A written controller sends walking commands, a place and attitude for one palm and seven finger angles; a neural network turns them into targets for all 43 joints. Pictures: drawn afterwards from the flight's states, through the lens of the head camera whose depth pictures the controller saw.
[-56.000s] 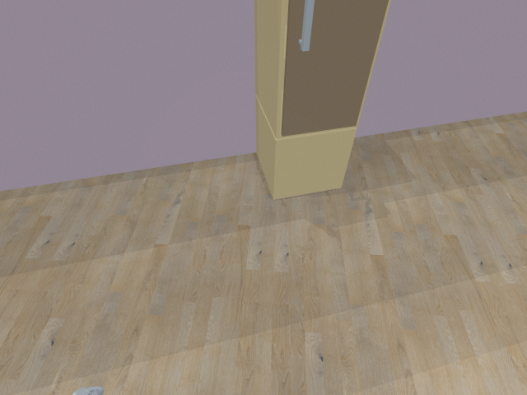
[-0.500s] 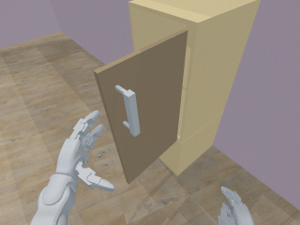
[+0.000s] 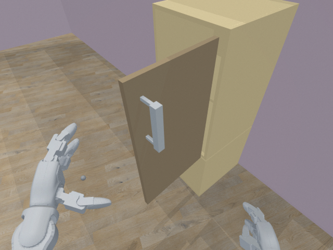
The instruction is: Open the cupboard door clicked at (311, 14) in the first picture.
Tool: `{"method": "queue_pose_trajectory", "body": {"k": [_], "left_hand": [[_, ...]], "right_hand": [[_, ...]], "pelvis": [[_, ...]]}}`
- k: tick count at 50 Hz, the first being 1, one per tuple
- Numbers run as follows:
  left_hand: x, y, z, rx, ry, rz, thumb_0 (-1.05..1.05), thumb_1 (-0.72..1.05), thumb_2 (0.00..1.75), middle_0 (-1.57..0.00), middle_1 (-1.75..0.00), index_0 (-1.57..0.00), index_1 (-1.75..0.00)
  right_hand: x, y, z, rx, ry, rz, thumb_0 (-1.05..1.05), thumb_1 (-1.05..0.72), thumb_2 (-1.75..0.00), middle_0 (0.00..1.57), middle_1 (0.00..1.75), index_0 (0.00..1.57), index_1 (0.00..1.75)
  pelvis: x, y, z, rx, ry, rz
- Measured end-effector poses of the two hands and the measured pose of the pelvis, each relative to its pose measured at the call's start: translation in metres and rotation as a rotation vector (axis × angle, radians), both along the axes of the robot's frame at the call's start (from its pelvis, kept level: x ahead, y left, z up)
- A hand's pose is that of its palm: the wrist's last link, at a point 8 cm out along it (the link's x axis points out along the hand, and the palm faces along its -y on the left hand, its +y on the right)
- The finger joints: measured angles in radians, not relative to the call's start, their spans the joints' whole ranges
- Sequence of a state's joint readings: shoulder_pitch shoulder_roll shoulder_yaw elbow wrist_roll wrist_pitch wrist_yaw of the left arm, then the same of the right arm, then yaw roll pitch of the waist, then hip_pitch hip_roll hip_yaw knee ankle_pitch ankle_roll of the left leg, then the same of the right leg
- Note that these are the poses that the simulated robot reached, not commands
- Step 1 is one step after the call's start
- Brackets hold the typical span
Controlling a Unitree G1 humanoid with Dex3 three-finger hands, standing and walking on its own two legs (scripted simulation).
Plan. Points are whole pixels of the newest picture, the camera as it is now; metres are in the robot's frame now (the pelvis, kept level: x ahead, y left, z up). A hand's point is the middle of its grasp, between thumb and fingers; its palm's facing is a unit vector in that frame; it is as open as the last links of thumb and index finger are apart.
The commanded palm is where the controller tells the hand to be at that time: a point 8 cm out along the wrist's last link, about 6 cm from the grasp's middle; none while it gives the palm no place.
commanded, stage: draw the hand back to the body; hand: left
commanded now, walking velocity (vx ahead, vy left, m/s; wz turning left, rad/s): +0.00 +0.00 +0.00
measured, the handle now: (152, 124) +0.39 +0.09 +0.11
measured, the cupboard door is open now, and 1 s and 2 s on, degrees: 95 95 95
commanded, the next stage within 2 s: step back with the hand held close in 0.92 s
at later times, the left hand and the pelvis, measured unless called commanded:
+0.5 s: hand (48, 167) +0.22 +0.27 +0.14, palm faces +0.41 -0.83 -0.39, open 9.6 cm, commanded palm +0.17 +0.31 +0.16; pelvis +0.02 +0.01 +0.01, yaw -2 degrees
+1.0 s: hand (45, 167) +0.22 +0.27 +0.15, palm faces +0.44 -0.81 -0.39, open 7.5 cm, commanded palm +0.17 +0.31 +0.16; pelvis +0.02 +0.01 +0.01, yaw -1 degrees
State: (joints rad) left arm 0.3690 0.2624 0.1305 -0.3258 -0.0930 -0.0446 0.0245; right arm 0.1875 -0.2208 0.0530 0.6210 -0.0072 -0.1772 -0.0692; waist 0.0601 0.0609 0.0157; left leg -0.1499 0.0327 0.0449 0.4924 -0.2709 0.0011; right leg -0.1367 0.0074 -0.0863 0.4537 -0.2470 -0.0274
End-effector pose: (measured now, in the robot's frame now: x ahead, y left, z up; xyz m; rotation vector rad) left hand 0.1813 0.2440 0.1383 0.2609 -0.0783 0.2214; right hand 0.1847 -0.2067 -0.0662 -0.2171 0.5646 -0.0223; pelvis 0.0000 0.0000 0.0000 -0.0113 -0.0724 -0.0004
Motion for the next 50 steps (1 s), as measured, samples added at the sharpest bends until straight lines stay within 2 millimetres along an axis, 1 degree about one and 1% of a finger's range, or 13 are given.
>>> {"method": "queue_pose_trajectory", "body": {"k": [4, 13, 20, 30, 34, 38, 50], "left_hand": [[-0.003, 0.008, 0.002, 0.043, -0.006, 0.051, -0.01, -0.19, 0.43, -0.17, -0.3, -0.16, -0.3], [0.0, 0.034, 0.009, 0.115, -0.005, 0.118, -0.01, 0.11, 0.56, -0.18, -0.3, -0.17, -0.3], [0.0, 0.048, 0.02, 0.152, -0.034, 0.151, 0.0, 0.35, 0.67, -0.19, -0.3, -0.18, -0.3], [-0.006, 0.071, 0.027, 0.18, -0.039, 0.233, 0.01, 0.69, 0.82, -0.2, -0.3, -0.2, -0.3], [-0.007, 0.07, 0.027, 0.172, -0.045, 0.245, 0.01, 0.79, 0.86, -0.21, -0.3, -0.2, -0.3], [-0.006, 0.067, 0.025, 0.163, -0.04, 0.236, 0.01, 0.84, 0.88, -0.21, -0.3, -0.2, -0.3], [-0.007, 0.06, 0.028, 0.173, -0.041, 0.224, 0.01, 0.89, 0.9, -0.21, -0.3, -0.2, -0.3]], "right_hand": [[-0.004, 0.002, -0.004, -0.012, 0.05, -0.001, 0.02, -0.9, -0.9, 0.2, 0.3, 0.2, 0.3], [-0.01, 0.001, -0.012, -0.019, 0.125, -0.038, 0.02, -0.9, -0.9, 0.2, 0.3, 0.2, 0.3], [-0.006, -0.001, -0.011, -0.02, 0.129, -0.055, 0.02, -0.9, -0.9, 0.2, 0.3, 0.2, 0.3], [0.003, -0.004, -0.007, -0.029, 0.12, -0.059, 0.01, -0.9, -0.9, 0.2, 0.3, 0.2, 0.3], [0.005, -0.004, -0.008, -0.03, 0.118, -0.05, 0.01, -0.9, -0.9, 0.2, 0.3, 0.2, 0.3], [0.005, -0.004, -0.008, -0.03, 0.119, -0.047, 0.01, -0.9, -0.9, 0.2, 0.3, 0.2, 0.3], [-0.001, -0.007, -0.01, -0.017, 0.122, -0.054, 0.01, -0.9, -0.9, 0.2, 0.3, 0.2, 0.3]], "pelvis": [[0.002, 0.004, 0.003, 0.001, -0.008, -0.005], [0.011, 0.01, 0.006, 0.001, -0.012, -0.021], [0.017, 0.013, 0.006, 0.001, -0.011, -0.027], [0.02, 0.013, 0.007, -0.001, -0.01, -0.028], [0.019, 0.012, 0.007, 0.0, -0.01, -0.023], [0.019, 0.011, 0.007, 0.0, -0.009, -0.022], [0.016, 0.006, 0.007, 0.0, -0.013, -0.025]]}}
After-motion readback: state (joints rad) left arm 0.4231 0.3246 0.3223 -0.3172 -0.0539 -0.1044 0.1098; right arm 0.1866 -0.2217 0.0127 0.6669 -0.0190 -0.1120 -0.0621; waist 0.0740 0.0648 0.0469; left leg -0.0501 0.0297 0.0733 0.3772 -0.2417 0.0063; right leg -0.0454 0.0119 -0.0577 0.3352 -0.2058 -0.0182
